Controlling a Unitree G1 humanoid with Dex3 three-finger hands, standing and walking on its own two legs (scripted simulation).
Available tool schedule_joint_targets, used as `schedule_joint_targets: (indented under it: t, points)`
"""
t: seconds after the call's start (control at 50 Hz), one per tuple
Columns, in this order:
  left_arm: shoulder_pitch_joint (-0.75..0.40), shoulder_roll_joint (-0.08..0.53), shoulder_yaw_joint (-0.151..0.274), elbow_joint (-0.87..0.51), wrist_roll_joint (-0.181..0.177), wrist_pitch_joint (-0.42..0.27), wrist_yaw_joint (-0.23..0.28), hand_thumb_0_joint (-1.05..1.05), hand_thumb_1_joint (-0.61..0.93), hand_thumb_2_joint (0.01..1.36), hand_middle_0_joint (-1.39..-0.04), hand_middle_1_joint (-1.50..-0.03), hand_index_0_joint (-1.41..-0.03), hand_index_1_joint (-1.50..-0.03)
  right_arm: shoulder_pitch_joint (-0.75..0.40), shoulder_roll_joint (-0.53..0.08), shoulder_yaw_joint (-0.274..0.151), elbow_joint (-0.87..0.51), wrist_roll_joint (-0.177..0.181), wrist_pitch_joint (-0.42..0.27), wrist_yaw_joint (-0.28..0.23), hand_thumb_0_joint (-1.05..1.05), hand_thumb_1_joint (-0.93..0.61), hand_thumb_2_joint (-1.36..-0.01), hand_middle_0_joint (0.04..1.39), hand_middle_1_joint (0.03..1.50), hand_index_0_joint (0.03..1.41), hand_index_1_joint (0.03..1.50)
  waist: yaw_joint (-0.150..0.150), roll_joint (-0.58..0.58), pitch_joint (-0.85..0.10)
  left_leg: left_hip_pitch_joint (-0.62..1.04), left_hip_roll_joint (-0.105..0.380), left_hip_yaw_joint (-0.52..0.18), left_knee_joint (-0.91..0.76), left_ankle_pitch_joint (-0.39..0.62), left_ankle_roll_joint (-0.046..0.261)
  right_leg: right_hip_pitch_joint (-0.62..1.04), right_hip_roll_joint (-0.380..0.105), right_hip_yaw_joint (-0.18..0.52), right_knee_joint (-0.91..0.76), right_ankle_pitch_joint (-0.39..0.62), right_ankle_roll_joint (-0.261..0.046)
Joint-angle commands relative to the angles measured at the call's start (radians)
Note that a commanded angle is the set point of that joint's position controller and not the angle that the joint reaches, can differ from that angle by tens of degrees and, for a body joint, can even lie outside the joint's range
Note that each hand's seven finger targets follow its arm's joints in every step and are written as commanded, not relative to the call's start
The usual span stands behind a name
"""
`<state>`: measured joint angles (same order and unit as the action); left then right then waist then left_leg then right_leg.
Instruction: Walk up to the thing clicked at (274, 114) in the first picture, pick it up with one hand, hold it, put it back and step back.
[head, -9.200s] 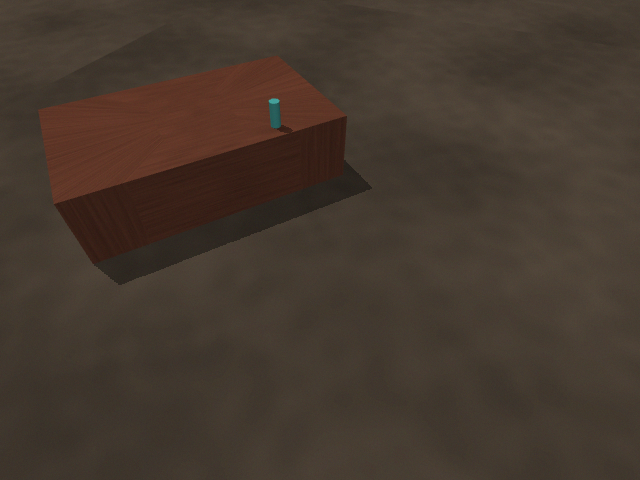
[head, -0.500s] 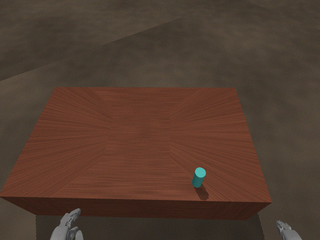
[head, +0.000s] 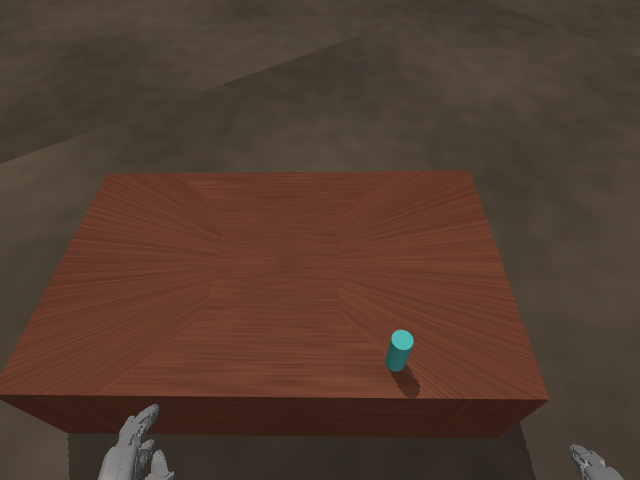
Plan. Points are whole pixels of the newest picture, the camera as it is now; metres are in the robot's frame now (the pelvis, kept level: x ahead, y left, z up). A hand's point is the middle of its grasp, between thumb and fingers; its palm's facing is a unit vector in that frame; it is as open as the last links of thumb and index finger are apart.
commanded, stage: go down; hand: right
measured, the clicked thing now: (398, 351) +0.44 -0.14 -0.33
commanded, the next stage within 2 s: approach in 1.66 s
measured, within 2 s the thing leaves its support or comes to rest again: neither
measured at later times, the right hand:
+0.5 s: hand (563, 432) +0.22 -0.29 -0.07, palm faces +0.12 +0.96 -0.27, open 17.3 cm
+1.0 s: hand (564, 352) +0.32 -0.31 -0.05, palm faces +0.09 +0.99 -0.13, open 17.7 cm
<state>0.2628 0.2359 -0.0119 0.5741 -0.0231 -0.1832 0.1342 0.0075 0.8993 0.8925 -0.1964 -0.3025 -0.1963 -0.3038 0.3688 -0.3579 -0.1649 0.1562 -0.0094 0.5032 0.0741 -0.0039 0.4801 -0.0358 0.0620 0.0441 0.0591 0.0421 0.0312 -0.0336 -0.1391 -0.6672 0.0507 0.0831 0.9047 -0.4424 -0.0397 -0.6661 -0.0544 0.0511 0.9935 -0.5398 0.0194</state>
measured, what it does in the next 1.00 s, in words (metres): stands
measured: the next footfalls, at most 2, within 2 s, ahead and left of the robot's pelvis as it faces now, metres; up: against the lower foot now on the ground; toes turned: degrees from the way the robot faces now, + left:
none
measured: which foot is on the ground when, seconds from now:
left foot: down 0.00-1.00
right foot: down 0.00-1.00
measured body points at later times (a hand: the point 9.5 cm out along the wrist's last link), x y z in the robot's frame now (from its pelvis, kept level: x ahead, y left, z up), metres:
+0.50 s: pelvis -0.02 +0.00 -0.01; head +0.04 -0.02 +0.44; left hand +0.12 +0.26 -0.09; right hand +0.22 -0.34 -0.05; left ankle +0.00 +0.15 -0.68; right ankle -0.03 -0.12 -0.68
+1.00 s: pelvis -0.04 +0.00 -0.02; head +0.08 -0.02 +0.41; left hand +0.04 +0.29 -0.12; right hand +0.31 -0.37 -0.04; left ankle +0.00 +0.15 -0.68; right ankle -0.03 -0.12 -0.68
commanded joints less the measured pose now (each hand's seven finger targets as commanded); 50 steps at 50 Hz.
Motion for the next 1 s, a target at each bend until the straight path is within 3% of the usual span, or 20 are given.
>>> schedule_joint_targets:
  t: [0.0,0.14,0.18,0.24,0.36,0.5,0.54,0.64,0.72,0.76,0.78,0.8,0.82,0.84,0.9,0.92,0.98]
  points:
    - [-0.032,0.139,0.054,-0.144,0.0,-0.073,0.024,0.0,0.903,0.889,-0.194,-0.298,-0.193,-0.298,0.001,-0.189,-0.094,-0.173,-0.005,-0.031,-0.012,0.0,0.501,-0.032,0.059,0.046,0.055,0.046,-0.01,-0.059,-0.132,0.116,-0.048,0.016,-0.092,0.25,0.037,0.065,0.036,-0.007,-0.148,0.374,-0.01]
    - [-0.034,0.14,0.051,-0.145,0.004,-0.096,0.04,0.0,0.903,0.891,-0.195,-0.3,-0.194,-0.301,0.008,-0.197,-0.106,-0.199,-0.001,-0.031,-0.007,0.0,0.494,-0.036,0.058,0.046,0.054,0.046,-0.006,-0.062,-0.138,0.106,-0.048,0.011,-0.092,0.228,0.035,0.059,0.04,-0.008,-0.142,0.334,-0.014]
    - [-0.03,0.141,0.05,-0.137,0.005,-0.099,0.047,0.0,0.909,0.889,-0.194,-0.301,-0.194,-0.3,-0.043,-0.217,-0.121,-0.196,0.0,-0.038,-0.005,0.0,0.476,-0.035,0.06,0.044,0.056,0.044,0.01,-0.051,-0.135,0.106,-0.046,0.009,-0.095,0.244,0.031,0.06,0.04,-0.009,-0.13,0.339,-0.018]
    - [-0.025,0.146,0.046,-0.108,0.009,-0.112,0.053,0.0,0.905,0.892,-0.197,-0.301,-0.195,-0.302,-0.169,-0.245,-0.137,-0.17,0.003,-0.065,-0.004,0.0,0.498,-0.033,0.061,0.045,0.057,0.045,0.028,-0.069,-0.098,0.057,-0.047,0.006,-0.089,0.184,0.032,0.033,0.036,-0.001,-0.142,0.27,-0.019]
    - [-0.026,0.154,0.039,-0.052,0.013,-0.137,0.067,0.0,0.898,0.887,-0.202,-0.3,-0.201,-0.301,-0.419,-0.322,-0.202,-0.05,0.044,-0.171,0.036,0.0,0.519,-0.025,0.065,0.044,0.058,0.043,0.036,-0.077,-0.113,0.049,-0.036,-0.011,-0.092,0.136,0.034,0.026,0.036,-0.002,-0.14,0.198,-0.025]
    - [0.018,0.175,0.044,0.0,0.017,-0.113,0.052,0.0,0.898,0.893,-0.198,-0.298,-0.196,-0.299,-0.535,-0.35,-0.238,0.27,0.062,-0.259,0.147,0.0,0.532,-0.031,0.063,0.045,0.055,0.045,0.018,-0.091,-0.171,0.083,-0.034,0.0,-0.063,0.253,0.045,0.041,0.03,0.003,-0.133,0.348,-0.017]
    - [0.026,0.18,0.048,0.003,0.018,-0.103,0.041,0.0,0.895,0.897,-0.197,-0.296,-0.193,-0.299,-0.574,-0.393,-0.275,0.333,0.065,-0.296,0.177,0.0,0.526,-0.027,0.066,0.044,0.056,0.044,0.006,-0.072,-0.174,0.086,-0.033,0.0,-0.065,0.252,0.047,0.026,0.027,0.001,-0.131,0.347,-0.022]
    - [0.058,0.196,0.065,0.008,0.023,-0.082,0.013,0.0,0.896,0.897,-0.193,-0.294,-0.19,-0.297,-0.705,-0.452,-0.316,0.447,0.068,-0.419,0.243,0.0,0.588,-0.046,0.044,0.054,0.042,0.054,0.012,-0.075,-0.216,0.056,-0.035,-0.002,-0.022,0.292,0.055,0.022,0.019,0.004,-0.112,0.418,-0.02]
    - [0.074,0.202,0.071,-0.004,0.025,-0.063,-0.005,0.0,0.899,0.897,-0.192,-0.296,-0.19,-0.297,-0.825,-0.51,-0.355,0.517,0.076,-0.538,0.28,0.0,0.611,-0.04,0.042,0.053,0.041,0.054,0.017,-0.057,-0.232,0.041,-0.03,-0.02,-0.015,0.242,0.056,-0.039,0.023,-0.006,-0.095,0.33,-0.032]
    - [0.091,0.216,0.076,-0.004,0.025,-0.056,-0.01,0.0,0.898,0.897,-0.192,-0.295,-0.19,-0.296,-0.879,-0.563,-0.384,0.52,0.075,-0.59,0.296,0.0,0.611,-0.045,0.038,0.056,0.039,0.056,0.014,-0.081,-0.307,0.064,-0.026,-0.032,-0.004,0.277,0.057,-0.01,0.027,-0.012,-0.08,0.362,-0.032]
    - [0.093,0.218,0.072,0.0,0.025,-0.05,-0.011,0.0,0.903,0.896,-0.191,-0.296,-0.19,-0.295,-0.909,-0.547,-0.367,0.554,0.081,-0.608,0.309,0.0,0.611,-0.045,0.035,0.057,0.036,0.057,0.023,-0.091,-0.299,0.045,-0.028,-0.032,0.0,0.285,0.059,-0.001,0.025,-0.012,-0.078,0.38,-0.03]
    - [0.101,0.229,0.08,0.004,0.026,-0.045,-0.012,0.0,0.903,0.895,-0.191,-0.297,-0.191,-0.296,-0.95,-0.568,-0.376,0.53,0.081,-0.629,0.316,0.0,0.611,-0.044,0.038,0.055,0.038,0.055,0.02,-0.116,-0.348,0.041,-0.029,-0.032,0.015,0.312,0.06,0.024,0.026,-0.009,-0.072,0.42,-0.025]
    - [0.113,0.23,0.076,0.017,0.028,-0.041,-0.014,0.0,0.902,0.9,-0.19,-0.296,-0.189,-0.297,-0.926,-0.554,-0.371,0.638,0.077,-0.635,0.326,0.0,0.611,-0.045,0.035,0.057,0.037,0.057,0.036,-0.097,-0.314,0.016,-0.032,-0.031,0.014,0.311,0.059,0.017,0.024,-0.009,-0.062,0.428,-0.026]
    - [0.119,0.232,0.074,0.022,0.029,-0.035,-0.017,0.0,0.906,0.9,-0.191,-0.298,-0.191,-0.299,-0.92,-0.547,-0.37,0.681,0.079,-0.647,0.332,0.0,0.611,-0.046,0.037,0.056,0.038,0.056,0.035,-0.08,-0.282,-0.012,-0.036,-0.024,0.021,0.29,0.06,-0.01,0.021,-0.004,-0.065,0.413,-0.025]
    - [0.126,0.24,0.069,0.026,0.032,-0.025,-0.029,0.0,0.912,0.897,-0.194,-0.299,-0.194,-0.298,-1.012,-0.63,-0.405,0.69,0.075,-0.698,0.343,0.0,0.611,-0.045,0.043,0.054,0.041,0.054,0.022,-0.098,-0.288,-0.009,-0.032,-0.031,0.012,0.242,0.063,-0.04,0.024,-0.007,-0.072,0.346,-0.029]
    - [0.12,0.243,0.069,0.024,0.032,-0.022,-0.031,0.0,0.913,0.9,-0.192,-0.301,-0.193,-0.299,-1.024,-0.606,-0.388,0.714,0.077,-0.707,0.352,0.0,0.611,-0.047,0.041,0.054,0.04,0.054,0.032,-0.101,-0.288,-0.038,-0.036,-0.03,0.014,0.218,0.064,-0.04,0.024,-0.004,-0.074,0.318,-0.028]
    - [0.129,0.25,0.066,0.033,0.034,-0.014,-0.038,0.0,0.917,0.898,-0.194,-0.302,-0.196,-0.3,-1.037,-0.628,-0.397,0.766,0.076,-0.73,0.369,0.0,0.588,-0.046,0.047,0.052,0.043,0.052,0.031,-0.111,-0.3,-0.063,-0.039,-0.028,0.028,0.216,0.067,-0.032,0.02,0.001,-0.067,0.336,-0.024]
